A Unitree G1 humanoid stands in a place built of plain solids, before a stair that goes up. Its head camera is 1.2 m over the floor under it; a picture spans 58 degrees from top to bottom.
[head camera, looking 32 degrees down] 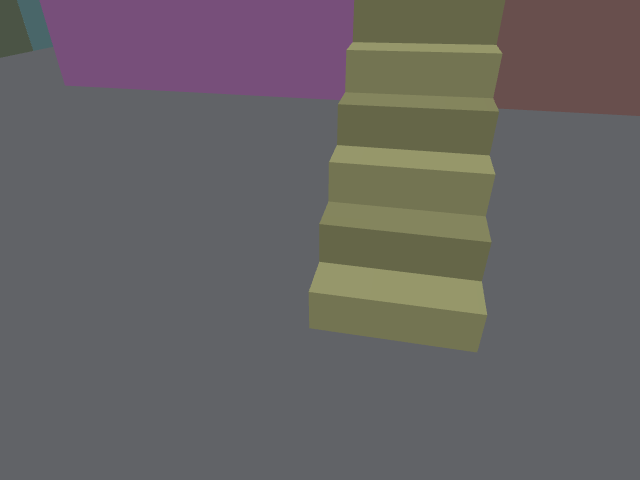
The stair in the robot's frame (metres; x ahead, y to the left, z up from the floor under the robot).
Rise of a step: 0.18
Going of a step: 0.19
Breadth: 0.64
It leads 12 degrees to the right of straight ahead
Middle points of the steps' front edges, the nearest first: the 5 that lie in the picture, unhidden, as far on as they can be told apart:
1.20 -0.27 0.18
1.39 -0.31 0.37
1.57 -0.35 0.55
1.76 -0.39 0.73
1.94 -0.42 0.91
